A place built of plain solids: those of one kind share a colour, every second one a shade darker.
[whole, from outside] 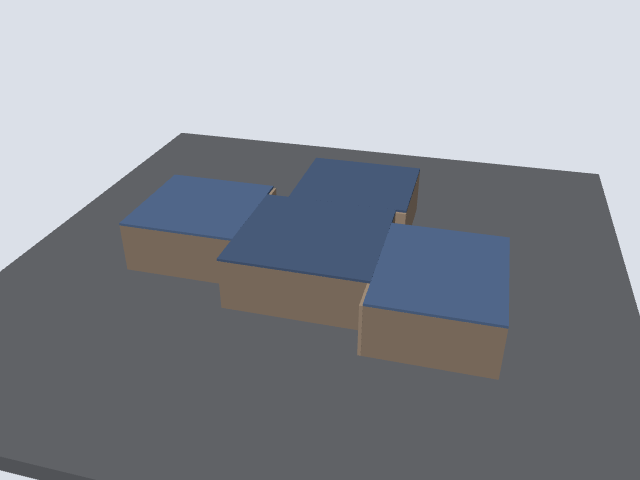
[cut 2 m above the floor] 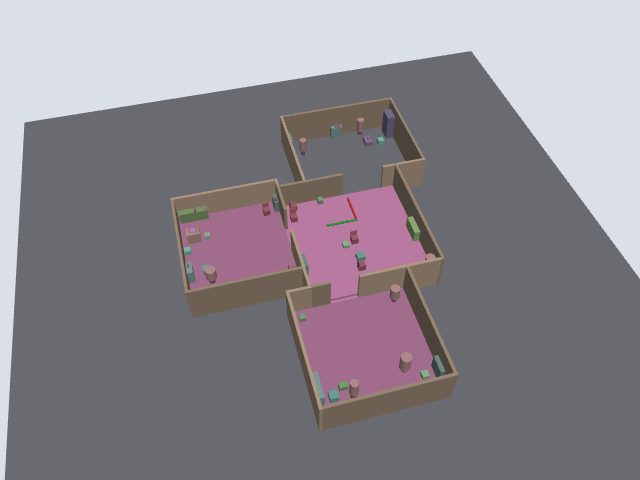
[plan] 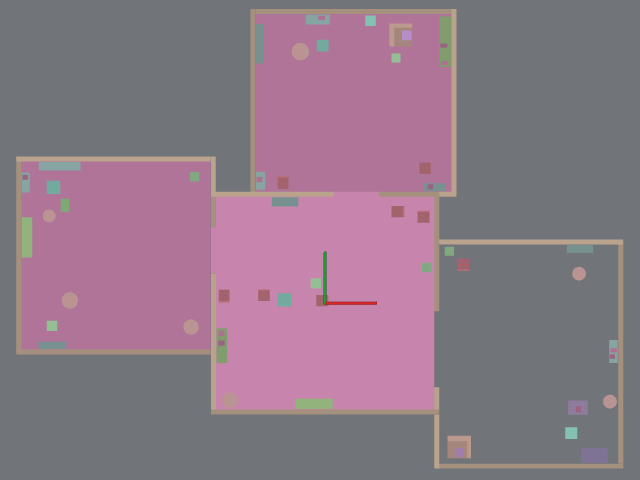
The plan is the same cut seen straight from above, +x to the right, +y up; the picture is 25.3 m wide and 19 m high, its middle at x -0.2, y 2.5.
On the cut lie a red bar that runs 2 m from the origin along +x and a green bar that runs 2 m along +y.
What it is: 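A storey of a house; a hub and three side rooms behind broad openings; the side rooms' floors lie 0.70 m, 0.160 m and not at all below the hub's; a bare drop, one riser, a flush line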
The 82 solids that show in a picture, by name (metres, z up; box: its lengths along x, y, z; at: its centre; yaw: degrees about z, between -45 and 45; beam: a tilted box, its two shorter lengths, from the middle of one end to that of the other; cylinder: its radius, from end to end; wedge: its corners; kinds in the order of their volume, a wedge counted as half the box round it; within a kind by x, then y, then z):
{
 "floor_1": {"box": [7.5, 7.44, 0.59], "at": [-8.27, 1.89, 0.24]},
 "floor_2": {"box": [0.2, 1.82, 0.59], "at": [-4.42, 2.09, 0.24]},
 "floor_3": {"box": [8.64, 8.42, 0.75], "at": [0.0, 0.0, 0.32]},
 "floor_4": {"box": [7.76, 7.03, 0.75], "at": [1.12, 7.93, 0.32]},
 "floor_5": {"box": [1.83, 0.2, 0.75], "at": [1.23, 4.31, 0.32]},
 "wall_1": {"box": [0.2, 7.44, 3.38], "at": [-12.12, 1.89, 1.64]},
 "wall_2": {"box": [7.7, 0.2, 3.38], "at": [-8.37, -1.93, 1.64]},
 "wall_3": {"box": [7.7, 0.2, 3.38], "at": [-8.37, 5.71, 1.64]},
 "wall_4": {"box": [0.2, 5.39, 3.38], "at": [-4.42, -1.52, 1.64]},
 "wall_5": {"box": [0.2, 1.21, 3.38], "at": [-4.42, 3.61, 1.64]},
 "wall_6": {"box": [0.2, 1.4, 3.38], "at": [-4.42, 5.11, 1.64]},
 "wall_7": {"box": [0.2, 7.23, 3.38], "at": [-2.86, 8.03, 1.64]},
 "wall_8": {"box": [4.84, 0.2, 3.38], "at": [-2.1, 4.31, 1.64]},
 "wall_9": {"box": [9.04, 0.2, 3.38], "at": [0.0, -4.31, 1.64]},
 "wall_10": {"box": [7.76, 0.2, 3.38], "at": [1.12, 11.55, 1.64]},
 "wall_11": {"box": [2.37, 0.2, 3.38], "at": [3.33, 4.31, 1.64]},
 "wall_12": {"box": [0.2, 2.14, 3.38], "at": [4.42, -5.48, 1.64]},
 "wall_13": {"box": [0.2, 0.89, 3.38], "at": [4.42, -3.77, 1.64]},
 "wall_14": {"box": [0.2, 4.53, 3.38], "at": [4.42, 1.95, 1.64]},
 "wall_15": {"box": [0.68, 0.2, 3.38], "at": [4.86, 4.31, 1.64]},
 "wall_16": {"box": [0.2, 7.23, 3.38], "at": [5.1, 8.03, 1.64]},
 "wall_17": {"box": [7.29, 0.2, 3.38], "at": [8.16, -6.45, 1.64]},
 "wall_18": {"box": [7.29, 0.2, 3.38], "at": [8.16, 2.42, 1.64]},
 "wall_19": {"box": [0.2, 8.67, 3.38], "at": [11.71, -2.02, 1.64]},
 "roof_1": {"box": [7.7, 7.84, 0.16], "at": [-8.37, 1.89, 3.41]},
 "roof_2": {"box": [9.04, 8.82, 0.16], "at": [0.0, 0.0, 3.41]},
 "roof_3": {"box": [8.16, 7.23, 0.16], "at": [1.12, 8.03, 3.41]},
 "roof_4": {"box": [7.29, 9.07, 0.16], "at": [8.16, -2.02, 3.41]},
 "case_1": {"box": [0.32, 0.79, 1.25], "at": [-11.85, 4.78, 1.16]},
 "case_2": {"box": [1.1, 0.29, 1.09], "at": [-10.79, -1.67, 1.08]},
 "case_3": {"box": [1.66, 0.34, 1.57], "at": [-10.51, 5.42, 1.32]},
 "case_4": {"box": [0.32, 1.57, 1.25], "at": [-2.58, 10.27, 1.32]},
 "case_5": {"box": [0.37, 0.71, 1.26], "at": [-2.55, 4.84, 1.33]},
 "case_6": {"box": [1.05, 0.37, 1.0], "at": [-1.58, 4.01, 1.19]},
 "case_7": {"box": [0.95, 0.4, 1.04], "at": [-0.29, 11.23, 1.22]},
 "case_8": {"box": [0.81, 0.31, 0.97], "at": [4.34, 4.59, 1.18]},
 "case_9": {"box": [1.05, 0.31, 1.94], "at": [10.09, 2.15, 0.92]},
 "case_10": {"box": [0.34, 0.91, 1.07], "at": [11.42, -1.92, 0.49]},
 "sideboard_1": {"box": [0.42, 1.6, 0.81], "at": [-11.79, 2.6, 0.94]},
 "sideboard_2": {"box": [0.43, 1.38, 0.72], "at": [-4.08, -1.68, 1.06]},
 "sideboard_3": {"box": [1.48, 0.41, 0.89], "at": [-0.43, -3.99, 1.14]},
 "sideboard_4": {"box": [0.45, 1.99, 0.86], "at": [4.76, 10.35, 1.13]},
 "bush_1": {"cylinder": 0.26, "from": [-10.92, 3.45, 0.94], "to": [-10.92, 3.45, 2.09]},
 "bush_2": {"cylinder": 0.33, "from": [-10.1, 0.11, 0.86], "to": [-10.1, 0.11, 1.99]},
 "bush_3": {"cylinder": 0.31, "from": [-5.3, -0.95, 0.96], "to": [-5.3, -0.95, 1.83]},
 "bush_4": {"cylinder": 0.32, "from": [-3.76, -3.84, 1.16], "to": [-3.76, -3.84, 2.12]},
 "bush_5": {"cylinder": 0.35, "from": [-0.98, 9.96, 1.17], "to": [-0.98, 9.96, 1.94]},
 "bush_6": {"cylinder": 0.27, "from": [10.05, 1.17, 0.5], "to": [10.05, 1.17, 1.44]},
 "bush_7": {"cylinder": 0.27, "from": [11.28, -3.9, 0.35], "to": [11.28, -3.9, 1.4]},
 "wardrobe_1": {"box": [1.07, 0.6, 2.1], "at": [10.66, -6.03, 1.0]},
 "armchair_1": {"box": [0.2, 0.92, 0.86], "at": [2.64, 10.61, 1.12]},
 "armchair_2": {"box": [0.72, 0.17, 0.62], "at": [3.1, 10.24, 1.01]},
 "armchair_3": {"box": [0.72, 0.58, 0.41], "at": [3.1, 10.61, 0.9]},
 "armchair_4": {"box": [0.72, 0.17, 0.62], "at": [3.1, 10.98, 1.01]},
 "armchair_5": {"box": [0.15, 0.68, 0.7], "at": [4.92, -5.8, 0.3]},
 "armchair_6": {"box": [0.64, 0.68, 0.5], "at": [5.31, -5.8, 0.2]},
 "armchair_7": {"box": [0.93, 0.21, 0.88], "at": [5.31, -5.35, 0.39]},
 "armchair_8": {"box": [0.15, 0.68, 0.7], "at": [5.71, -5.8, 0.3]},
 "chair_1": {"box": [0.44, 0.46, 0.42], "at": [-4.0, 0.3, 0.91]},
 "chair_2": {"box": [0.47, 0.42, 0.46], "at": [-2.42, 0.29, 0.93]},
 "chair_3": {"box": [0.42, 0.45, 0.43], "at": [-1.66, 4.75, 0.91]},
 "chair_4": {"box": [0.45, 0.45, 0.45], "at": [-0.13, 0.1, 0.92]},
 "chair_5": {"box": [0.45, 0.45, 0.42], "at": [2.86, 3.62, 0.91]},
 "chair_6": {"box": [0.48, 0.43, 0.41], "at": [3.9, 3.39, 0.9]},
 "chair_7": {"box": [0.43, 0.46, 0.45], "at": [3.96, 5.34, 0.92]},
 "chair_8": {"box": [0.46, 0.43, 0.51], "at": [5.48, 1.55, 0.2]},
 "pouf_1": {"box": [0.53, 0.53, 0.45], "at": [-10.75, 4.58, 0.76]},
 "pouf_2": {"box": [0.53, 0.53, 0.36], "at": [-1.61, 0.13, 0.88]},
 "pouf_3": {"box": [0.47, 0.47, 0.46], "at": [-0.1, 10.2, 0.93]},
 "pouf_4": {"box": [0.42, 0.42, 0.4], "at": [1.8, 11.18, 0.9]},
 "pouf_5": {"box": [0.47, 0.47, 0.46], "at": [9.75, -5.14, 0.18]},
 "basket_1": {"box": [0.41, 0.41, 0.32], "at": [-10.81, -0.9, 0.7]},
 "basket_2": {"box": [0.39, 0.39, 0.31], "at": [-5.17, 5.0, 0.69]},
 "basket_3": {"box": [0.41, 0.41, 0.28], "at": [-0.36, 0.79, 0.84]},
 "basket_4": {"box": [0.36, 0.36, 0.33], "at": [2.81, 9.71, 0.86]},
 "basket_5": {"box": [0.38, 0.38, 0.37], "at": [4.02, 1.41, 0.88]},
 "basket_6": {"box": [0.36, 0.36, 0.36], "at": [4.92, 2.06, 0.13]},
 "lowtable_1": {"box": [0.78, 0.56, 0.45], "at": [10.01, -4.14, 0.17]},
 "toybox_1": {"box": [0.35, 0.52, 0.37], "at": [-10.29, 3.88, 0.72]},
 "cushion_1": {"box": [0.38, 0.38, 0.15], "at": [3.24, 10.6, 1.18]},
 "cushion_2": {"box": [0.36, 0.36, 0.13], "at": [5.32, -5.92, 0.51]},
 "books_1": {"box": [0.3, 0.17, 0.16], "at": [4.7, 10.2, 1.64]}
}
